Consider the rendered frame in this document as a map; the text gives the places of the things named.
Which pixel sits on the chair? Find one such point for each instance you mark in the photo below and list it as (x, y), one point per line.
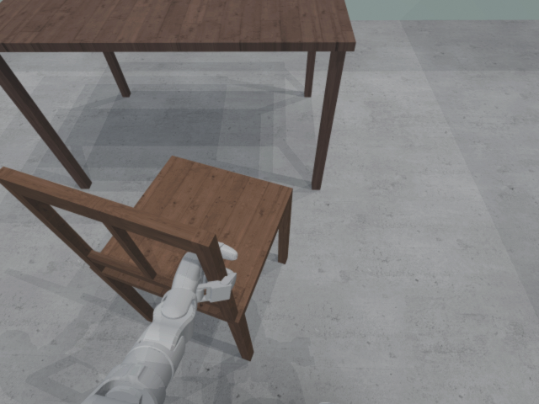
(189, 207)

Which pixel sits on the left robot forearm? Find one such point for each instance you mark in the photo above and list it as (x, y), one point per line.
(144, 374)

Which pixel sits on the table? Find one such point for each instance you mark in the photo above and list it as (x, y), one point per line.
(110, 26)

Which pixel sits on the robot left hand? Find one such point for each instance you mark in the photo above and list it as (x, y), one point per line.
(190, 276)

